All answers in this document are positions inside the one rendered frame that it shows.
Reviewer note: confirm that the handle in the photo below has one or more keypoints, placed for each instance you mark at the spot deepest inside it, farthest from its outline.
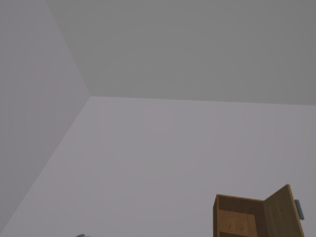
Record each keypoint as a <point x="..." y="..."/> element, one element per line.
<point x="299" y="210"/>

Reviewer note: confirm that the cupboard door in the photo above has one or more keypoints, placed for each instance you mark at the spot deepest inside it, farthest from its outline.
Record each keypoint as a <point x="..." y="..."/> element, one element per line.
<point x="281" y="214"/>

